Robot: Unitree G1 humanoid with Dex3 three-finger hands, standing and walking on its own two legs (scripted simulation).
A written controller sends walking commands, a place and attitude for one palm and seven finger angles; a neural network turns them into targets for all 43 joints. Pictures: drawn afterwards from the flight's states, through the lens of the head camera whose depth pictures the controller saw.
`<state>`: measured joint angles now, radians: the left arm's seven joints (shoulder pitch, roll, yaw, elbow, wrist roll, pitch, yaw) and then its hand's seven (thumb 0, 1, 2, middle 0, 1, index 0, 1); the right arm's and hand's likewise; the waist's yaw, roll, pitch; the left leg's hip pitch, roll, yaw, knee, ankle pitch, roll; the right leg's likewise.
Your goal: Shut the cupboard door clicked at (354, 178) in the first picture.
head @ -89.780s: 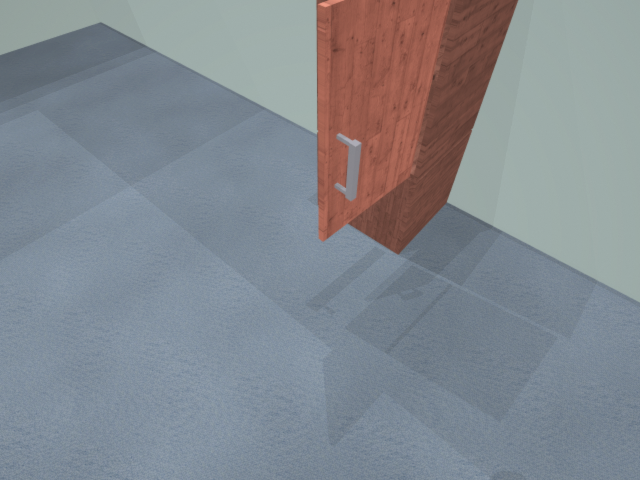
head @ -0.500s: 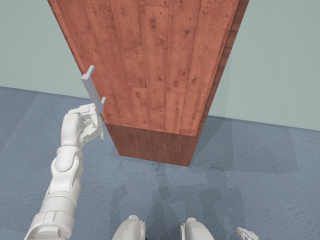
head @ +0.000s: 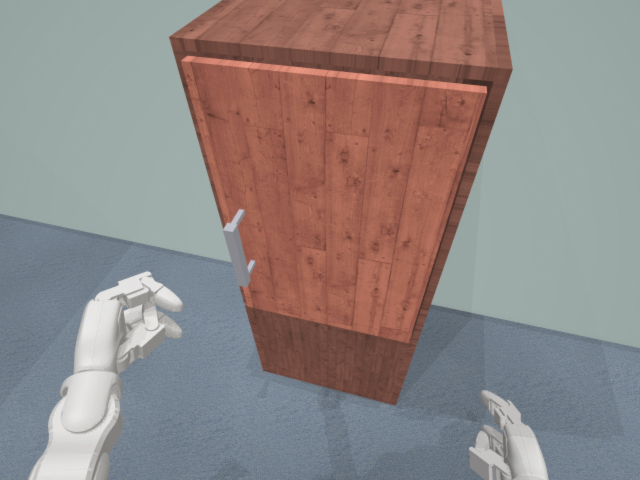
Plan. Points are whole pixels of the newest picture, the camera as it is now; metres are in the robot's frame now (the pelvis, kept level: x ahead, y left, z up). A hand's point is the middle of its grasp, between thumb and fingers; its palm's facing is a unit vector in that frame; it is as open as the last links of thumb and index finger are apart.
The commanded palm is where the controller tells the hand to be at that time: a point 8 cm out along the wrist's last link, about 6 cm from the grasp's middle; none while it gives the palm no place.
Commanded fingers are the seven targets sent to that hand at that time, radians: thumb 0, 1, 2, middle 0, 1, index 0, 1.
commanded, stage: draw the hand back to the body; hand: left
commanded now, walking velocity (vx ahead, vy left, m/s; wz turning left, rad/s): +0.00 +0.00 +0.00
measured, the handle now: (242, 249) +0.53 +0.19 -0.07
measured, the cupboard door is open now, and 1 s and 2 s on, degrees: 0 0 0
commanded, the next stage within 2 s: step back with the hand held close in 0.82 s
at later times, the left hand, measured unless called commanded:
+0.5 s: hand (30, 322) +0.21 +0.26 +0.19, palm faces +0.46 -0.77 -0.44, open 6.5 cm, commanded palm +0.16 +0.30 +0.20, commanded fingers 0.00 0.90 0.90 -0.20 -0.30 -0.20 -0.30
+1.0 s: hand (35, 342) +0.19 +0.26 +0.19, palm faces +0.46 -0.78 -0.42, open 7.4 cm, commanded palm +0.14 +0.29 +0.20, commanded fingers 0.00 0.90 0.90 -0.20 -0.30 -0.20 -0.30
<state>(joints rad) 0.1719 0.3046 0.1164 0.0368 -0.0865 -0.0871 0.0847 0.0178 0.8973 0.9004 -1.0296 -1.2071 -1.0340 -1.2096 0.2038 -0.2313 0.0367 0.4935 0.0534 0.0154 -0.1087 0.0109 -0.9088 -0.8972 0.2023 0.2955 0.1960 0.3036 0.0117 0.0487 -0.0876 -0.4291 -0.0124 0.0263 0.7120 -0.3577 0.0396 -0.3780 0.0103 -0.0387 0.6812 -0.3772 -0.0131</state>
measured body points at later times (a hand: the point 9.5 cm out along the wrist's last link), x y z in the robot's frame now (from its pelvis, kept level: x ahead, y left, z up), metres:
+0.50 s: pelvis +0.02 +0.00 +0.02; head +0.00 -0.04 +0.47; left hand +0.18 +0.30 +0.22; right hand +0.21 -0.22 -0.07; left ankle +0.01 +0.09 -0.72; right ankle -0.02 -0.11 -0.72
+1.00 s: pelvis +0.00 -0.01 +0.02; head -0.03 -0.05 +0.47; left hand +0.16 +0.29 +0.21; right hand +0.19 -0.23 -0.06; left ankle +0.01 +0.09 -0.72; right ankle -0.02 -0.11 -0.72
